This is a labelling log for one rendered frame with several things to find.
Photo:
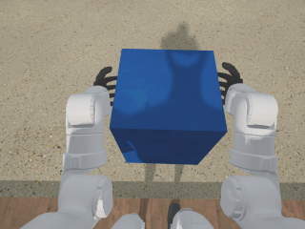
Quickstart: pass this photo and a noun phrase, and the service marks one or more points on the robot left forearm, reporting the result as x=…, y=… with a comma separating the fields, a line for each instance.
x=85, y=125

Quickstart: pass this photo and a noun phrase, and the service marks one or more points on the robot right shin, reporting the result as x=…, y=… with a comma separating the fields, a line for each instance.
x=184, y=209

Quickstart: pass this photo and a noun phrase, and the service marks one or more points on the robot left thigh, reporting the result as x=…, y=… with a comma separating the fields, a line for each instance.
x=129, y=221

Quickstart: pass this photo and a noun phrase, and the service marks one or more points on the robot left upper arm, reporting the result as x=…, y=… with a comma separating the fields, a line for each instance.
x=83, y=201

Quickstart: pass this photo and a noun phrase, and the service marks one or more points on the carton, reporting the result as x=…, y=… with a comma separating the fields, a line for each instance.
x=167, y=106

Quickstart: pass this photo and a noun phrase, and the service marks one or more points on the robot right forearm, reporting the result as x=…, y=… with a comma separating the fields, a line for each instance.
x=255, y=119

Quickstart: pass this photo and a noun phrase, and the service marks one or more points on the robot right upper arm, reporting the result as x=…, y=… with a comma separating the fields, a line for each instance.
x=254, y=203

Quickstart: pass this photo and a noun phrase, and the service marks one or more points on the robot right hand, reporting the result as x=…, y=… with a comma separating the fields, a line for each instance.
x=232, y=79

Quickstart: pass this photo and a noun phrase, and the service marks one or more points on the robot left hand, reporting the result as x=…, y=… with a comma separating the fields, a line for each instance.
x=101, y=80

